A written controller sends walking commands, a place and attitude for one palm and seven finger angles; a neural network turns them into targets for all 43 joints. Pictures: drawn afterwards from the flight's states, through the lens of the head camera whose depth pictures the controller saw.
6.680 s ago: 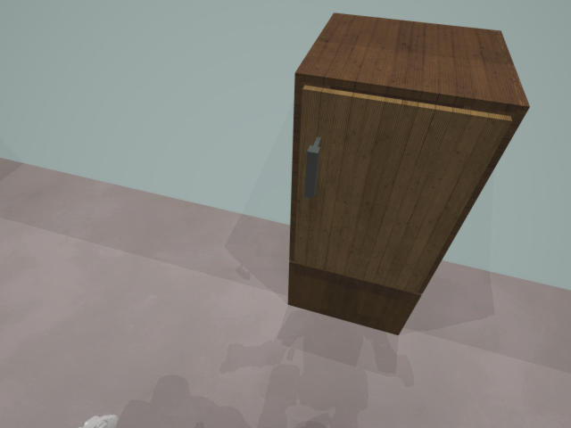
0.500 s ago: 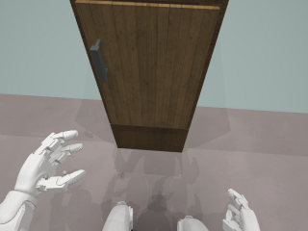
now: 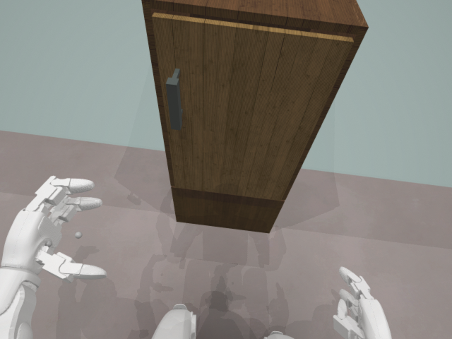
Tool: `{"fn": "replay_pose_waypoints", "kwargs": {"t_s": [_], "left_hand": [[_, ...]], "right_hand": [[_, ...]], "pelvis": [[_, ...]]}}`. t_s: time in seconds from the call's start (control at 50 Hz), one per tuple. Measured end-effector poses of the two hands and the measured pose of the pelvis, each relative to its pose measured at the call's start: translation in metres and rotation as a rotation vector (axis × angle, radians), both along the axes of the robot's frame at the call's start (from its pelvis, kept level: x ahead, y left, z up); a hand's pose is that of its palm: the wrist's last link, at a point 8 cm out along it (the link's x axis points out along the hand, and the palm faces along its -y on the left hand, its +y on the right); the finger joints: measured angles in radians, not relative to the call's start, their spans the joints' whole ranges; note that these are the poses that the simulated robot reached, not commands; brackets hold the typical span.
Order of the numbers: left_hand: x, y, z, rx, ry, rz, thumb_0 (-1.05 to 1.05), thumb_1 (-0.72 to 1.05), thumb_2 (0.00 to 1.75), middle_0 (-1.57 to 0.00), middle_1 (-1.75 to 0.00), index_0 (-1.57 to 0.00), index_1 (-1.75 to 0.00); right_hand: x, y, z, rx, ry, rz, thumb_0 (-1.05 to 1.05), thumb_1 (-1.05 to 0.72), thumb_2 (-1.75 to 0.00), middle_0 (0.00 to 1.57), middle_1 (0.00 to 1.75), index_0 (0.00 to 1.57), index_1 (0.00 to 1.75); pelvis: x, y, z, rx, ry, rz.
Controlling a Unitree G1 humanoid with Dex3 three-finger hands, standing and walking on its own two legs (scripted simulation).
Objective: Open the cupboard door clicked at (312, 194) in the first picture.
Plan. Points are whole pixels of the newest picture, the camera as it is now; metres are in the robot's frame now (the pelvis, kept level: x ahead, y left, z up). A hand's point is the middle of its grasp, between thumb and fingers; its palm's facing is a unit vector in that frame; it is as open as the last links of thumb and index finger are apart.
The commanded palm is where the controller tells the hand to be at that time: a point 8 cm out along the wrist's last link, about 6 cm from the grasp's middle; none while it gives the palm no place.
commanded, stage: raise the hand with hooked fingers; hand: left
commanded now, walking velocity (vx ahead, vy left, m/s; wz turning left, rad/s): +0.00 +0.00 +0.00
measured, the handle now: (176, 99) +0.60 +0.16 +0.05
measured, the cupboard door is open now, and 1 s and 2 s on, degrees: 0 0 0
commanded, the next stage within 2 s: move the hooked fingers beside the handle in 0.86 s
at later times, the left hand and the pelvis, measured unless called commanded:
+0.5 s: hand (79, 205) +0.30 +0.26 +0.08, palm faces -0.05 -1.00 -0.05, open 14.0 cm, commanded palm +0.27 +0.30 +0.08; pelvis +0.01 -0.01 +0.01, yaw +0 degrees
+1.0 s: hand (97, 208) +0.30 +0.23 +0.07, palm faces -0.04 -1.00 -0.06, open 14.0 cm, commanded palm +0.28 +0.28 +0.07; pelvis +0.01 -0.04 +0.01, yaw +0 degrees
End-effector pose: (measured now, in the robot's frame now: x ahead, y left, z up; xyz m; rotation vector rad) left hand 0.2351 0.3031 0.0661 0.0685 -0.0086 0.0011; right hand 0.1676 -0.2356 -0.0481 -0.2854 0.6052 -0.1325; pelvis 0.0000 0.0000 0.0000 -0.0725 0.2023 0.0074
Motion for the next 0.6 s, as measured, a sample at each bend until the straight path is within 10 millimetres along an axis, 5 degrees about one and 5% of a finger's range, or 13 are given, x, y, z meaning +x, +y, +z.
{"fn": "replay_pose_waypoints", "kwargs": {"t_s": [0.16,0.4,0.6], "left_hand": [[0.010,0.010,-0.010,-0.009,0.100,-0.029,-0.01,-0.46,0.32,-0.30,-1.18,-0.29,-1.18],[0.042,0.021,0.018,0.012,0.047,-0.026,-0.01,-0.49,0.31,-0.30,-1.20,-0.30,-1.20],[0.045,-0.002,0.008,-0.016,0.061,-0.051,-0.01,-0.50,0.30,-0.30,-1.20,-0.29,-1.20]], "right_hand": [[0.005,0.006,-0.002,0.002,0.031,0.032,0.01,-0.90,-0.90,0.21,0.30,0.20,0.30],[-0.020,-0.018,-0.010,-0.005,0.127,-0.032,0.01,-0.90,-0.90,0.21,0.30,0.20,0.30],[-0.030,-0.043,-0.011,-0.013,0.150,-0.065,0.01,-0.90,-0.90,0.21,0.30,0.20,0.30]], "pelvis": [[0.003,0.002,0.004,-0.004,-0.001,0.005],[0.010,-0.008,0.009,0.008,-0.002,-0.001],[0.013,-0.020,0.010,0.022,0.011,-0.013]]}}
